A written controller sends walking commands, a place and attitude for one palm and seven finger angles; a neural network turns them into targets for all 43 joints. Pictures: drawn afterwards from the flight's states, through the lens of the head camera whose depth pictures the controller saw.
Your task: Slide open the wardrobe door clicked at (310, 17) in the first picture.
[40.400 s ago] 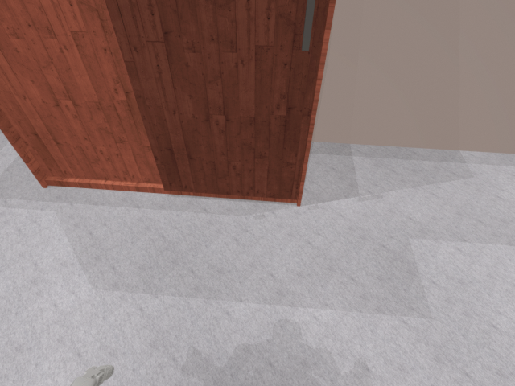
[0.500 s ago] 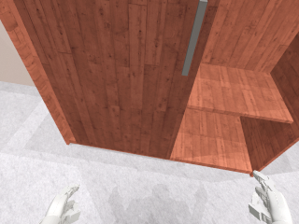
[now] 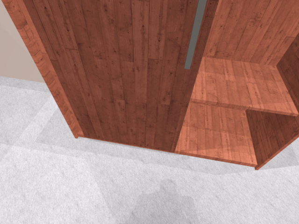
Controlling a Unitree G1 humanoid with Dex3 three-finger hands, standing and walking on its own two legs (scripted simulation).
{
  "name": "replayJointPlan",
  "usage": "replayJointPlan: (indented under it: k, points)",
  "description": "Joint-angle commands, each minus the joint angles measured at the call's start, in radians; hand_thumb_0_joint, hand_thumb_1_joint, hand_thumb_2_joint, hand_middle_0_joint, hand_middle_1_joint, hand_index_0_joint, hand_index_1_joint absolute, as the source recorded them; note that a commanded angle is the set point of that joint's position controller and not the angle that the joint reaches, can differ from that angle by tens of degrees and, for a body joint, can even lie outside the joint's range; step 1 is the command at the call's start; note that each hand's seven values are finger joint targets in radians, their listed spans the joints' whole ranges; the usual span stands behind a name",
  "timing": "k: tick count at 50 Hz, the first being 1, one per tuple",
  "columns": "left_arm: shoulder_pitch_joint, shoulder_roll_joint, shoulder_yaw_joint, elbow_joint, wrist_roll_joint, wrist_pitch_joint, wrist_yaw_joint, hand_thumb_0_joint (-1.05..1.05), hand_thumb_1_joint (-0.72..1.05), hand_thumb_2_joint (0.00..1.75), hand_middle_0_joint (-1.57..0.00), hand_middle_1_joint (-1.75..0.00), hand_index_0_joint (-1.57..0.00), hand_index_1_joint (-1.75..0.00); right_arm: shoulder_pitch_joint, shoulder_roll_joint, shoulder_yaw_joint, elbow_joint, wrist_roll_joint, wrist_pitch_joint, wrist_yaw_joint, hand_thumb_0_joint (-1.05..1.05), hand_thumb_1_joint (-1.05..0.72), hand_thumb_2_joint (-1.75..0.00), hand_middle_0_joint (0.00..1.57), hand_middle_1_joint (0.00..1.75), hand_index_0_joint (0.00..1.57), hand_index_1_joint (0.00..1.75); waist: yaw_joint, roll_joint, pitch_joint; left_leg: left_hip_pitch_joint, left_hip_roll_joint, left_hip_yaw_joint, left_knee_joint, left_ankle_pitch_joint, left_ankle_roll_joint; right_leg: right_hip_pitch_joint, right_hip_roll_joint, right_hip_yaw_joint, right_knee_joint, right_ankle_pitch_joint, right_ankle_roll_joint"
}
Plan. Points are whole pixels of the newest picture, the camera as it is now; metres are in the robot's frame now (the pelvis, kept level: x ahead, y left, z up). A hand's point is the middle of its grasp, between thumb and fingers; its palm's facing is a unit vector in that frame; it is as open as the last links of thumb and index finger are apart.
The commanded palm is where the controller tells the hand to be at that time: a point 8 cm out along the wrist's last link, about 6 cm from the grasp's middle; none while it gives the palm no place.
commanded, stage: let the arm hang, fingers relaxed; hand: right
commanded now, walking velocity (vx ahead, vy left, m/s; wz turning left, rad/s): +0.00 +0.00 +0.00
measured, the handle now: (194, 33) +0.68 -0.11 +0.18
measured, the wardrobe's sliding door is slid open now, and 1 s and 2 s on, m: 0.59 0.59 0.59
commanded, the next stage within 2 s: look to check the result in 0.46 s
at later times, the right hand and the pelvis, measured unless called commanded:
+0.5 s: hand out of the picture +0.03 -0.17 -0.17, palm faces +0.02 +0.98 -0.19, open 7.3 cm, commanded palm none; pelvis +0.01 +0.00 +0.00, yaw +0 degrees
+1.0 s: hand out of the picture +0.04 -0.17 -0.17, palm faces +0.02 +0.98 -0.19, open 7.3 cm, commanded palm none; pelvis +0.02 +0.01 +0.00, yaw +0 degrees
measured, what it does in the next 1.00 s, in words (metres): stands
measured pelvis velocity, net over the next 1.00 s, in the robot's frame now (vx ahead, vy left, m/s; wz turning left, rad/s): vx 0.02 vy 0.01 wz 0.01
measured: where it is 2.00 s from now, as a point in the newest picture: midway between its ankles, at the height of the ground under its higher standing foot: outside the picture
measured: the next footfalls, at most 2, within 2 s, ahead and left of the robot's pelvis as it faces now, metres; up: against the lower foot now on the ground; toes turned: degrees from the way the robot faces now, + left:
none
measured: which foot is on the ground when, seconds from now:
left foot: down 0.00-1.00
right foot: down 0.00-1.00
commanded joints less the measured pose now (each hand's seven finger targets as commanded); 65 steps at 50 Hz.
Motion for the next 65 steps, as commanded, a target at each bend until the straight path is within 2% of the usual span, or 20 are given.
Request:
replayJointPlan:
  k: [1,4,9,13,15,19,30,37,42,47,48,56,62,65]
  points:
    - [0.047,0.104,0.029,-0.023,-0.002,-0.026,0.005,0.00,0.90,0.90,-0.20,-0.30,-0.20,-0.30,0.004,-0.082,-0.010,-0.034,0.002,-0.029,-0.006,0.00,-0.90,-0.90,0.20,0.30,0.20,0.30,0.002,0.058,0.007,0.051,0.078,-0.104,-0.097,-0.130,0.036,-0.092,-0.104,0.112,-0.145,-0.068,-0.014]
    - [0.049,0.096,0.027,-0.006,-0.002,-0.029,0.005,0.00,0.90,0.90,-0.20,-0.30,-0.20,-0.30,0.002,-0.076,-0.010,-0.023,0.004,-0.033,-0.009,0.00,-0.90,-0.90,0.20,0.30,0.20,0.30,0.004,0.063,0.001,0.045,0.081,-0.109,-0.096,-0.109,0.037,-0.069,-0.102,0.103,-0.138,-0.023,-0.010]
    - [0.034,0.083,0.023,0.015,-0.003,-0.032,0.007,0.00,0.90,0.90,-0.20,-0.30,-0.20,-0.30,-0.003,-0.064,-0.007,-0.011,0.004,-0.034,-0.012,0.00,-0.90,-0.90,0.20,0.30,0.20,0.30,0.001,0.027,0.034,0.040,0.077,-0.107,-0.092,-0.075,0.033,-0.071,-0.107,0.103,-0.151,0.011,-0.006]
    - [0.025,0.078,0.022,0.024,-0.004,-0.035,0.009,0.00,0.90,0.90,-0.20,-0.30,-0.20,-0.30,-0.007,-0.056,-0.009,-0.007,0.004,-0.035,-0.013,0.00,-0.90,-0.90,0.20,0.30,0.20,0.30,-0.001,-0.004,0.030,0.067,0.074,-0.099,-0.084,-0.041,0.030,-0.077,-0.114,0.110,-0.162,0.028,-0.004]
    - [0.022,0.079,0.023,0.025,-0.005,-0.035,0.009,0.00,0.90,0.90,-0.20,-0.30,-0.20,-0.30,-0.002,-0.057,-0.011,-0.005,0.003,-0.036,-0.014,0.00,-0.90,-0.90,0.20,0.30,0.20,0.30,-0.005,0.008,0.021,0.080,0.073,-0.094,-0.086,-0.030,0.029,-0.069,-0.113,0.103,-0.153,0.046,-0.003]
    - [0.014,0.078,0.024,0.030,-0.003,-0.036,0.010,0.00,0.90,0.90,-0.20,-0.30,-0.20,-0.30,-0.010,-0.055,-0.011,-0.001,0.005,-0.039,-0.013,0.00,-0.90,-0.90,0.20,0.30,0.20,0.30,-0.001,-0.013,0.005,0.083,0.081,-0.099,-0.091,-0.006,0.032,-0.040,-0.109,0.095,-0.146,0.078,0.000]
    - [0.007,0.091,0.024,0.040,-0.007,-0.036,0.013,0.00,0.90,0.90,-0.20,-0.30,-0.20,-0.30,-0.013,-0.057,-0.009,0.011,0.004,-0.041,-0.014,0.00,-0.90,-0.90,0.20,0.30,0.20,0.30,0.001,0.020,0.000,0.088,0.078,-0.092,-0.098,0.013,0.031,-0.006,-0.116,0.094,-0.143,0.109,0.002]
    - [0.000,0.089,0.021,0.048,-0.006,-0.038,0.016,0.00,0.90,0.90,-0.20,-0.30,-0.20,-0.30,-0.016,-0.049,-0.008,0.021,0.006,-0.041,-0.014,0.00,-0.90,-0.90,0.20,0.30,0.20,0.30,0.004,0.007,-0.003,0.094,0.080,-0.091,-0.096,0.036,0.031,0.011,-0.119,0.093,-0.146,0.136,0.004]
    - [-0.005,0.095,0.021,0.052,-0.007,-0.039,0.017,0.00,0.90,0.90,-0.20,-0.30,-0.20,-0.30,-0.017,-0.056,-0.009,0.024,0.006,-0.042,-0.014,0.00,-0.90,-0.90,0.20,0.30,0.20,0.30,0.003,0.019,-0.005,0.105,0.081,-0.090,-0.096,0.052,0.031,0.018,-0.123,0.092,-0.147,0.150,0.004]
    - [-0.014,0.098,0.022,0.056,-0.007,-0.037,0.016,0.00,0.90,0.90,-0.20,-0.30,-0.20,-0.30,-0.026,-0.062,-0.008,0.025,0.005,-0.042,-0.014,0.00,-0.90,-0.90,0.20,0.30,0.20,0.30,0.003,0.021,0.014,0.098,0.082,-0.093,-0.105,0.048,0.032,0.016,-0.120,0.087,-0.150,0.142,0.007]
    - [-0.011,0.101,0.022,0.055,-0.007,-0.039,0.016,0.00,0.90,0.90,-0.20,-0.30,-0.20,-0.30,-0.024,-0.065,-0.010,0.023,0.006,-0.044,-0.013,0.00,-0.90,-0.90,0.20,0.30,0.20,0.30,0.003,0.017,-0.005,0.111,0.084,-0.093,-0.102,0.060,0.034,0.023,-0.121,0.089,-0.149,0.154,0.005]
    - [-0.021,0.109,0.022,0.057,-0.007,-0.042,0.017,0.00,0.90,0.90,-0.20,-0.30,-0.20,-0.30,-0.038,-0.075,-0.012,0.019,0.006,-0.047,-0.014,0.00,-0.90,-0.90,0.20,0.30,0.20,0.30,0.003,0.020,-0.031,0.140,0.088,-0.086,-0.094,0.124,0.035,0.040,-0.127,0.084,-0.145,0.203,0.009]
    - [-0.034,0.113,0.021,0.060,-0.006,-0.040,0.018,0.00,0.90,0.90,-0.20,-0.30,-0.20,-0.30,-0.049,-0.078,-0.011,0.021,0.007,-0.043,-0.012,0.00,-0.90,-0.90,0.20,0.30,0.20,0.30,0.001,0.003,0.005,0.126,0.085,-0.091,-0.107,0.089,0.036,0.031,-0.128,0.090,-0.159,0.181,0.010]
    - [-0.038,0.120,0.021,0.058,-0.008,-0.039,0.017,0.00,0.90,0.90,-0.20,-0.30,-0.20,-0.30,-0.050,-0.085,-0.012,0.019,0.005,-0.044,-0.013,0.00,-0.90,-0.90,0.20,0.30,0.20,0.30,-0.001,0.020,0.006,0.123,0.083,-0.089,-0.113,0.087,0.036,0.039,-0.129,0.089,-0.158,0.180,0.010]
